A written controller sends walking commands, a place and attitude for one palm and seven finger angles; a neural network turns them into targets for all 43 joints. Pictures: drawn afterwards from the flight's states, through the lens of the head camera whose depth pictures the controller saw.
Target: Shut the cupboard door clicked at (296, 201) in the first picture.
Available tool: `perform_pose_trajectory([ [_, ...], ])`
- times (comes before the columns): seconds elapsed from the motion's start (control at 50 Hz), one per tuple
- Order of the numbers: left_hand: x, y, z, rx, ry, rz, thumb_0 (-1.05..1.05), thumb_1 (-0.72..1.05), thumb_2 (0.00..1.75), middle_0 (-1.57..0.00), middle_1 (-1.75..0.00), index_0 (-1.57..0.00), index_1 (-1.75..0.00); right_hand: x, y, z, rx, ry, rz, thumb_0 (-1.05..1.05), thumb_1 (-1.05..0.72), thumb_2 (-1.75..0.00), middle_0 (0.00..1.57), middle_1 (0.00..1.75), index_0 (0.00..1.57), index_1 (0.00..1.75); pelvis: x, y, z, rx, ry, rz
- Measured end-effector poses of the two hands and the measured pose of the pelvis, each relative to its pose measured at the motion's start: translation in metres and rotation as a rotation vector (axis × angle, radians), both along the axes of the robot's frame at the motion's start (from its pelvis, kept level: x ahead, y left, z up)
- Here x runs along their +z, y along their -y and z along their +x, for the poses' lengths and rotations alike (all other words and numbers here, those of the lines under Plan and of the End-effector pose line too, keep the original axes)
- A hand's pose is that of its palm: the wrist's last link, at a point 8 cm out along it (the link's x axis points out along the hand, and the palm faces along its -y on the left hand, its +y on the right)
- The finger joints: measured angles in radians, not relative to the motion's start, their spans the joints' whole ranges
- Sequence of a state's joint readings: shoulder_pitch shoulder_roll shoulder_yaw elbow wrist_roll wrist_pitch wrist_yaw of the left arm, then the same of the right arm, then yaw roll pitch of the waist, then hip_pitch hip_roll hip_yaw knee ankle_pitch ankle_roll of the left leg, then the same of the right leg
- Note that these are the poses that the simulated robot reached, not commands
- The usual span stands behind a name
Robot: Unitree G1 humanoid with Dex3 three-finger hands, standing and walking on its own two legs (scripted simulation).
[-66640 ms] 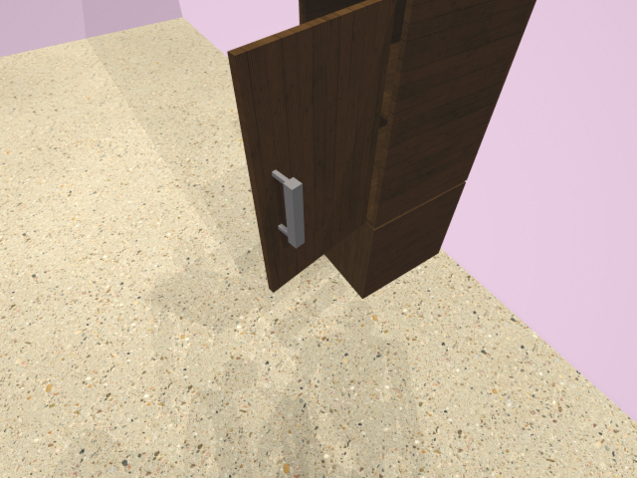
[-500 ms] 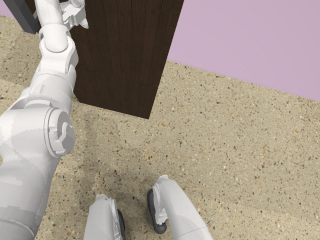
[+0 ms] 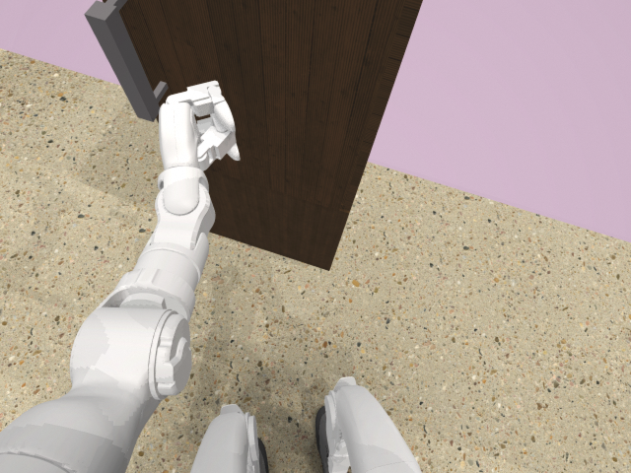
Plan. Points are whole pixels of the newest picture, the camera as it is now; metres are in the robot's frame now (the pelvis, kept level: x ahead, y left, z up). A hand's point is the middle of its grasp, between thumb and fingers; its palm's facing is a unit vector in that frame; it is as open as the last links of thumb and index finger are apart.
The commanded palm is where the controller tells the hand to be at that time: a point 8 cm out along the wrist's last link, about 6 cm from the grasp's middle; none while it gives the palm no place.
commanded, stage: pull the fist back off the door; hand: left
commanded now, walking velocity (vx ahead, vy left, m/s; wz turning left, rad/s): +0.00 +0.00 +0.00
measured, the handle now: (137, 58) +0.65 +0.16 +0.05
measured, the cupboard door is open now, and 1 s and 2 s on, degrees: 0 0 0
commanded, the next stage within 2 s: draw the hand back to the body in 0.10 s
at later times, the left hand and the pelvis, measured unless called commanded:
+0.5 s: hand (172, 163) +0.45 +0.10 +0.09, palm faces +0.06 -1.00 -0.06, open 3.1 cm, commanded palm +0.41 +0.15 +0.11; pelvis +0.01 -0.01 +0.04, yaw -1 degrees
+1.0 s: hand out of the picture +0.32 +0.20 +0.19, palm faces +0.18 -0.96 -0.23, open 3.3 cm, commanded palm +0.27 +0.24 +0.21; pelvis +0.03 +0.01 +0.10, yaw +1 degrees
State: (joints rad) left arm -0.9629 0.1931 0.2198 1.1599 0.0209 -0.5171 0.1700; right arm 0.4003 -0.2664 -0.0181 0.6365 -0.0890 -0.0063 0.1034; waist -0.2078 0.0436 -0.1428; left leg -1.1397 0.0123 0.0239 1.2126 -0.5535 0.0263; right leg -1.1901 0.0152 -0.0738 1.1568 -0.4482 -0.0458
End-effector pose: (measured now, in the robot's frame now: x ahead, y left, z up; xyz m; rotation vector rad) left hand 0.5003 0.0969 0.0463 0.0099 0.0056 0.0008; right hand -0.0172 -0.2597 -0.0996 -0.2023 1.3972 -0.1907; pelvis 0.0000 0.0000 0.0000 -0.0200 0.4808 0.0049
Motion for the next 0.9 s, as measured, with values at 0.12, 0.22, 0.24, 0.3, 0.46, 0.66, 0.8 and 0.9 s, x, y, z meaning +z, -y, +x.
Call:
perform_pose_trajectory([
  [0.12, 0.007, 0.005, -0.011, -0.003, 0.014, 0.029, 0.01, 0.90, 0.90, -1.30, -1.50, -1.30, -1.50, -0.004, 0.002, 0.038, 0.025, 0.089, 0.006, 0.00, -0.91, -0.90, 0.20, 0.30, 0.20, 0.30, 0.003, 0.002, 0.003, 0.004, 0.027, 0.008],
  [0.22, 0.010, 0.002, -0.009, 0.016, 0.004, 0.032, 0.01, 0.90, 0.90, -1.30, -1.50, -1.30, -1.50, -0.007, -0.001, 0.052, 0.034, 0.128, 0.014, 0.00, -0.91, -0.90, 0.20, 0.30, 0.20, 0.30, 0.004, 0.004, 0.001, 0.007, 0.032, 0.013],
  [0.24, 0.011, 0.002, -0.009, 0.017, 0.005, 0.032, 0.01, 0.90, 0.90, -1.30, -1.50, -1.30, -1.50, -0.007, -0.002, 0.052, 0.035, 0.129, 0.016, 0.00, -0.91, -0.90, 0.20, 0.30, 0.20, 0.30, 0.003, 0.004, 0.000, 0.008, 0.031, 0.014],
  [0.3, 0.014, -0.003, -0.009, 0.024, 0.024, 0.020, 0.01, 0.90, 0.90, -1.30, -1.50, -1.30, -1.50, -0.009, -0.004, 0.050, 0.026, 0.123, 0.023, 0.00, -0.91, -0.90, 0.20, 0.30, 0.20, 0.30, 0.003, 0.005, -0.001, 0.001, 0.033, 0.017],
  [0.46, 0.040, -0.045, -0.057, 0.044, 0.012, 0.062, 0.01, 0.90, 0.90, -1.30, -1.50, -1.30, -1.49, 0.010, -0.011, 0.049, -0.026, 0.142, 0.075, 0.00, -0.91, -0.90, 0.20, 0.30, 0.20, 0.30, 0.031, 0.006, 0.008, -0.028, 0.118, 0.028],
  [0.66, 0.095, -0.076, -0.119, 0.012, 0.089, 0.019, 0.01, 0.90, 0.90, -1.30, -1.50, -1.30, -1.49, 0.062, 0.001, 0.107, 0.055, 0.347, 0.000, 0.01, -0.90, -0.90, 0.21, 0.30, 0.20, 0.30, 0.064, 0.007, 0.012, 0.005, 0.265, 0.016],
  [0.8, 0.105, -0.088, -0.160, -0.018, 0.012, 0.100, 0.01, 0.90, 0.90, -1.23, -1.43, -1.23, -1.42, 0.092, -0.004, 0.161, 0.047, 0.535, -0.018, 0.01, -0.91, -0.90, 0.20, 0.30, 0.20, 0.30, 0.078, 0.001, 0.015, -0.012, 0.349, 0.023],
  [0.9, 0.126, -0.114, -0.192, 0.067, -0.009, 0.180, 0.01, 0.89, 0.90, -1.13, -1.32, -1.13, -1.31, 0.114, -0.024, 0.196, 0.062, 0.622, -0.005, 0.01, -0.91, -0.90, 0.20, 0.30, 0.20, 0.30, 0.090, -0.003, 0.021, -0.009, 0.416, 0.022],
])
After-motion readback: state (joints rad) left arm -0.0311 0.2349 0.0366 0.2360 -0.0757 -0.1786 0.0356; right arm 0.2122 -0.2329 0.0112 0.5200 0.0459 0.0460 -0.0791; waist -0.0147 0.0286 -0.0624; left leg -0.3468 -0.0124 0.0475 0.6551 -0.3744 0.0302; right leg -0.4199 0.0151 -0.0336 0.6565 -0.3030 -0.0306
